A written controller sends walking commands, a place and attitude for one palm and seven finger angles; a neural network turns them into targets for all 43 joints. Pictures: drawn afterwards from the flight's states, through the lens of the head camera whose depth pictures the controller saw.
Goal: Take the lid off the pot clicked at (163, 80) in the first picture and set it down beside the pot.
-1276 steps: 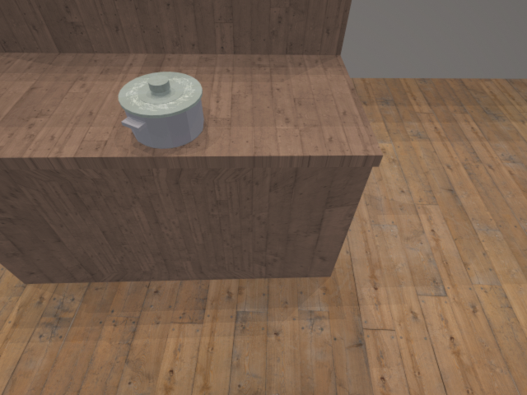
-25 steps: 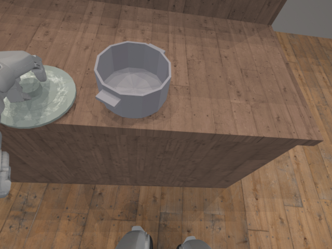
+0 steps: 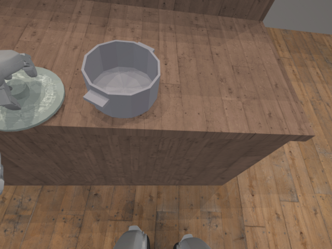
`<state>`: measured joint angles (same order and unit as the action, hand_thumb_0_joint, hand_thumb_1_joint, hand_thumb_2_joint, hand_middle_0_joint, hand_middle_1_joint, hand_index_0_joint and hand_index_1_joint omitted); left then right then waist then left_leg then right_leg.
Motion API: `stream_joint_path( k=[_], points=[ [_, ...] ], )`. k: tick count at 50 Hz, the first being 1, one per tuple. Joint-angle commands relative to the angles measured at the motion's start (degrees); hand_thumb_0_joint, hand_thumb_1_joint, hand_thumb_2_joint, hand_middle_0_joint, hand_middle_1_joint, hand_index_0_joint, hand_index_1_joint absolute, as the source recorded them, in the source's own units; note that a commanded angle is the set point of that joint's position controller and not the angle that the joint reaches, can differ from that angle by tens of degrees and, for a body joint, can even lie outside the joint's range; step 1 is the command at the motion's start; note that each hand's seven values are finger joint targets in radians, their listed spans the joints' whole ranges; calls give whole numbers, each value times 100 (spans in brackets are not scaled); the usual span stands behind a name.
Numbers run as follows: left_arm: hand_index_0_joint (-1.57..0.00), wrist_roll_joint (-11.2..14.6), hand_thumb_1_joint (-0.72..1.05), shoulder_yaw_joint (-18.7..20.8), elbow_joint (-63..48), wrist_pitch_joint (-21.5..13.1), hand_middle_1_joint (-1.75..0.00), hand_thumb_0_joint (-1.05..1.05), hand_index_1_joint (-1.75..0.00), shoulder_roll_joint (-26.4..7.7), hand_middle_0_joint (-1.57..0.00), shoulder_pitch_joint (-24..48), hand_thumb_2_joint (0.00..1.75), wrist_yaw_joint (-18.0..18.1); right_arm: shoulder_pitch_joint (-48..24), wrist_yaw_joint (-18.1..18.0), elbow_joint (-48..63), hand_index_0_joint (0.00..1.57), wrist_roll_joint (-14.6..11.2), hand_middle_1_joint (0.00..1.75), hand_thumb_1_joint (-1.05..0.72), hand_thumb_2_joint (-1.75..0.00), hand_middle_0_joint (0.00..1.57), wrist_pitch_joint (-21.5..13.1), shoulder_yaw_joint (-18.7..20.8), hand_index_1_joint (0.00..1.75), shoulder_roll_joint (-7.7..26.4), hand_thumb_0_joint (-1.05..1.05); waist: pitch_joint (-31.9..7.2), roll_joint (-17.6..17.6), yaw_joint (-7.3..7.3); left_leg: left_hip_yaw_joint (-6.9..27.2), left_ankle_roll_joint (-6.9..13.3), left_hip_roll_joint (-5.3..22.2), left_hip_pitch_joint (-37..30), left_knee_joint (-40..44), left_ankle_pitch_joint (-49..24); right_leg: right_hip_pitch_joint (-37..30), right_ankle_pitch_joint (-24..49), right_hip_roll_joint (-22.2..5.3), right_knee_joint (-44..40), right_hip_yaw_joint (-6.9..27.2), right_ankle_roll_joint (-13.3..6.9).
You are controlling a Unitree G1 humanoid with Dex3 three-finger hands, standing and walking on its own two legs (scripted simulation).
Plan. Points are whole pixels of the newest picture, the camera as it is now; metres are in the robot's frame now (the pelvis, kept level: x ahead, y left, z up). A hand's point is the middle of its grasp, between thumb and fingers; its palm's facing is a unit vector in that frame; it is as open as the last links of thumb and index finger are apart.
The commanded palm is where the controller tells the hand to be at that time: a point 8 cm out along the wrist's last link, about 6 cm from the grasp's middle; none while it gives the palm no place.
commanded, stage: raise the empty hand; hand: left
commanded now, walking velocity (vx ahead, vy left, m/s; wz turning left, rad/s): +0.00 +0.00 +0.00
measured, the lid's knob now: (16, 89) +0.49 +0.35 +0.03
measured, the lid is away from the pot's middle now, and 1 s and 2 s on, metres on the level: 0.26 0.26 0.26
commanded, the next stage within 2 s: draw the hand back to the body in 1.40 s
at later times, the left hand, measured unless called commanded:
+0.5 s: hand (0, 75) +0.46 +0.34 +0.10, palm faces -0.41 -0.11 -0.90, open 11.1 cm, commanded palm +0.50 +0.33 +0.17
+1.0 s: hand out of the picture +0.46 +0.35 +0.15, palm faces -0.38 -0.13 -0.92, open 11.1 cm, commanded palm +0.50 +0.34 +0.22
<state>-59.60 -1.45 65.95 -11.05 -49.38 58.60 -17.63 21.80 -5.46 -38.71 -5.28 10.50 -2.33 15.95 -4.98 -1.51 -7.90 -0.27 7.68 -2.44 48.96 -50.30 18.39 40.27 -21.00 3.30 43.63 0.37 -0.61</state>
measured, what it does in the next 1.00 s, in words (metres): stands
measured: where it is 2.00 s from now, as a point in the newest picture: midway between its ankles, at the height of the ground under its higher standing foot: outside the picture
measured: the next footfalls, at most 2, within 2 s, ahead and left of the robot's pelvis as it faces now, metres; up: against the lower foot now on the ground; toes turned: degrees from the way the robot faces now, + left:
none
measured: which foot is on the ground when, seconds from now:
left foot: down 0.00-1.00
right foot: down 0.00-1.00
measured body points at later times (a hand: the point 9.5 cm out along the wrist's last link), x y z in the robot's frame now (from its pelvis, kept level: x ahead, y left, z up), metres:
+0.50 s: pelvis +0.01 -0.02 +0.01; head +0.10 +0.02 +0.45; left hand +0.48 +0.34 +0.16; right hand +0.03 -0.30 -0.10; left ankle +0.05 +0.02 -0.69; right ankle +0.00 -0.17 -0.69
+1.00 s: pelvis +0.02 -0.02 +0.02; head +0.10 +0.01 +0.46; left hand +0.48 +0.35 +0.20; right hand +0.05 -0.30 -0.09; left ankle +0.05 +0.02 -0.69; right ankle +0.00 -0.17 -0.69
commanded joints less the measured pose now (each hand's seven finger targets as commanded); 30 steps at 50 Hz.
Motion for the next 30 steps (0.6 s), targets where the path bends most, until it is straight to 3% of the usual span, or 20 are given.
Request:
stream_joint_path(
  k=[1, 2, 3, 4, 5, 8, 9, 10, 13, 15, 17, 18, 19, 22, 24, 26, 28, 30],
  points=[
    [-38, 43, -5, 393, -1148, -39, -79, 0, -79, -1619, -38, 2547, 73, 241, 768, -101, 237, 20, 78, 30, -90, -90, 20, -78, 484, 30, 1269, 0, -2483, -1340, 15, 1328, -877, 491, -4367, 763, -1640, 1611, 209, 272, -426, -347, -234],
    [-38, 73, -5, 340, -967, -7, -79, 0, -79, -1549, -38, 2409, 73, 233, 758, -84, 261, 20, 74, 30, -90, -90, 20, -66, 474, 30, 1273, 0, -2299, -1070, -15, 1243, -816, 448, -4105, 771, -1412, 1513, 187, 286, -474, -361, -229],
    [-38, 69, -5, 471, -905, 0, -79, 0, -79, -1761, -38, 2344, 73, 242, 743, -93, 276, 20, 58, 30, -90, -90, 20, -52, 456, 30, 1296, 0, -2248, -923, -2, 1149, -754, 417, -3874, 780, -1199, 1345, 201, 276, -498, -330, -227],
    [-38, 119, -5, 451, -1071, -59, -79, 0, -79, -1721, -38, 2371, 73, 216, 713, -115, 317, 20, 47, 30, -90, -90, 20, -74, 415, 30, 1266, 0, -2333, -1049, 44, 1114, -760, 407, -3913, 771, -1482, 1271, 265, 275, -451, -362, -239],
    [-39, 76, -5, 311, -1052, -18, -79, 0, -79, -1620, -39, 2528, 73, 207, 719, -98, 285, 20, 65, 30, -90, -90, 20, -56, 443, 30, 1284, 0, -2341, -1136, -7, 1155, -790, 432, -3990, 783, -1378, 1391, 204, 278, -457, -346, -225],
    [-39, 63, -5, 586, -1392, -32, -79, 0, -79, -2040, -39, 2736, 73, 215, 696, -114, 307, 20, 53, 30, -90, -90, 20, -46, 450, 30, 1289, 0, -2544, -1208, 35, 1100, -729, 413, -4072, 785, -1335, 1152, 301, 263, -529, -307, -230],
    [-39, 138, -5, 668, -1722, -123, -79, 0, -79, -2094, -39, 2781, 73, 178, 653, -149, 350, 20, 57, 30, -90, -90, 20, -78, 414, 30, 1246, 0, -2849, -1349, 107, 1084, -753, 416, -4286, 746, -1847, 1008, 441, 268, -484, -336, -233],
    [-39, 91, -5, 738, -1604, -95, -79, 0, -79, -2188, -39, 2764, 73, 184, 687, -149, 309, 20, 65, 30, -90, -90, 20, -60, 445, 30, 1243, 0, -2935, -1412, 73, 1092, -777, 429, -4426, 707, -2016, 1034, 491, 276, -519, -308, -211],
    [-39, 123, -5, 490, -1007, 18, -79, 0, -79, -1903, -39, 2426, 73, 131, 659, -132, 306, 20, 12, 30, -90, -90, 20, -41, 421, 30, 1258, 0, -2265, -1045, -1, 973, -696, 378, -3908, 789, -1394, 1070, 344, 281, -609, -346, -208],
    [-39, 148, -5, 428, -1359, -7, -79, 0, -79, -1863, -39, 2646, 73, 58, 610, -134, 294, 20, 26, 30, -90, -90, 20, -58, 425, 30, 1248, 0, -2462, -1363, 45, 995, -741, 420, -4237, 817, -1713, 1071, 375, 272, -610, -347, -218],
    [-39, 169, -5, 322, -1252, 32, -79, 0, -79, -1744, -39, 2612, 73, -10, 615, -127, 292, 20, 12, 30, -90, -90, 20, -54, 417, 30, 1242, 0, -2295, -1210, 7, 965, -705, 393, -4137, 814, -1700, 1030, 419, 282, -670, -357, -218],
    [-39, 175, -5, 481, -1418, 10, -79, 0, -79, -1946, -39, 2682, 73, -36, 617, -134, 295, 20, 8, 30, -90, -90, 20, -47, 430, 30, 1249, 0, -2454, -1228, 57, 970, -706, 396, -4208, 812, -1818, 901, 493, 274, -675, -337, -221],
    [-39, 254, -5, 457, -1489, -54, -79, 0, -79, -1843, -39, 2568, 73, -97, 577, -161, 347, 20, 3, 30, -90, -90, 20, -71, 395, 30, 1196, 0, -2558, -1241, 90, 929, -710, 380, -4305, 765, -2213, 835, 595, 292, -649, -371, -217],
    [-39, 248, -5, 433, -1192, 12, -79, 0, -79, -1929, -39, 2624, 73, -165, 577, -148, 295, 20, -19, 30, -90, -90, 20, -27, 396, 30, 1249, 0, -2264, -940, 12, 854, -637, 365, -3966, 824, -1718, 735, 551, 278, -737, -341, -192],
    [-39, 302, -5, 310, -1544, -58, -79, 0, -79, -1729, -39, 2690, 73, -219, 491, -151, 347, 20, -35, 30, -90, -90, 20, -60, 383, 30, 1180, 0, -2432, -1203, 76, 838, -670, 363, -4232, 813, -2185, 701, 670, 285, -715, -368, -213],
    [-39, 239, -5, 593, -1275, -37, -79, 0, -79, -2051, -39, 2490, 73, -215, 537, -144, 329, 20, -26, 30, -90, -90, 20, -16, 402, 30, 1195, 0, -2415, -1136, 92, 837, -679, 352, -4239, 765, -2264, 673, 696, 292, -745, -348, -202],
    [-39, 280, -5, 450, -1167, 10, -79, 0, -79, -1921, -39, 2489, 73, -265, 476, -131, 359, 20, -47, 30, -90, -90, 20, 4, 389, 30, 1195, 0, -2181, -955, 51, 720, -597, 307, -3922, 832, -1880, 515, 707, 278, -816, -332, -194],
    [-39, 287, -5, 528, -1450, -15, -79, 0, -79, -2062, -39, 2666, 73, -272, 418, -125, 355, 20, -34, 30, -90, -90, 20, 10, 387, 30, 1202, 0, -2366, -1205, 136, 747, -668, 349, -4178, 849, -2237, 498, 731, 273, -781, -338, -207]
  ],
)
